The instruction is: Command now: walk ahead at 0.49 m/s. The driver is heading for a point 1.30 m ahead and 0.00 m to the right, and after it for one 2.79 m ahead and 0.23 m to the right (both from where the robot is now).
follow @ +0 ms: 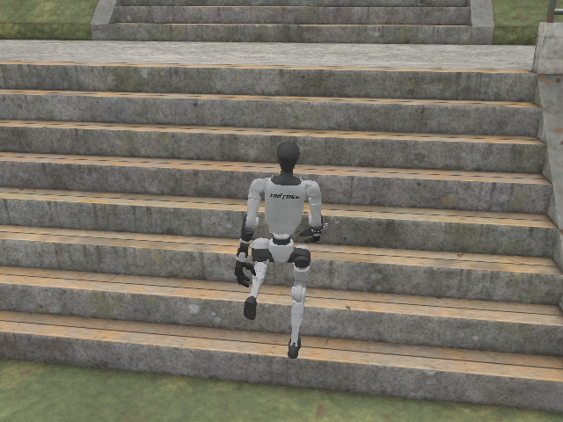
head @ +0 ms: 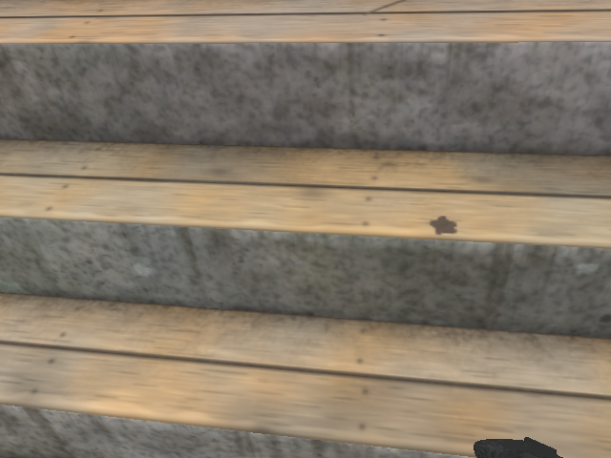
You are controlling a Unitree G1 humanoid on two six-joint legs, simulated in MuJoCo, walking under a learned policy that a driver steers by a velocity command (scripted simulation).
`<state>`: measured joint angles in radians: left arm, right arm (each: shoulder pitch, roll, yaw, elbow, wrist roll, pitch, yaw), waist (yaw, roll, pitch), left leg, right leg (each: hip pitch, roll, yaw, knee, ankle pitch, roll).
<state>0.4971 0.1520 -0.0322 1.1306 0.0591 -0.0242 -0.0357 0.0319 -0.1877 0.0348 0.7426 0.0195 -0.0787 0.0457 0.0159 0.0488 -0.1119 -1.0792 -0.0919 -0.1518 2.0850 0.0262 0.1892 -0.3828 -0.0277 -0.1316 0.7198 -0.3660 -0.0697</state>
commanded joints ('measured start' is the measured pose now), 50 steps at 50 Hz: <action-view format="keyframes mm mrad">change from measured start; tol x64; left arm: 1 -162 -6 -26 -75 25 -39 -5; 50 -258 -123 -40 -26 -1 -23 -8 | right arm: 1 106 86 50 27 -7 21 -16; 50 169 171 59 59 -12 -13 17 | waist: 1 -90 -41 136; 50 -126 -54 167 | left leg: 1 -166 -7 28 184 100 -42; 10 -621 99 209 -68 13 -107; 16 393 -16 498 -710 -427 -10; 21 1080 459 -1006 -1894 -771 254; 35 493 279 149 -2084 -153 -15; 41 1063 360 214 -1511 1663 41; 44 306 29 13 -407 9 -16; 50 -179 48 -98 57 -65 41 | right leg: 1 -136 -175 156 -420 130 -25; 13 395 -242 171 -711 570 -37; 17 554 -288 59 -335 2467 -101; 19 253 -232 132 111 2174 -154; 21 -340 161 416 1161 387 -103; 30 -961 77 317 1778 344 -131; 39 -306 90 -153 692 -232 -73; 44 225 -324 1234 -483 -649 -309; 50 -119 -177 333 -289 5 -24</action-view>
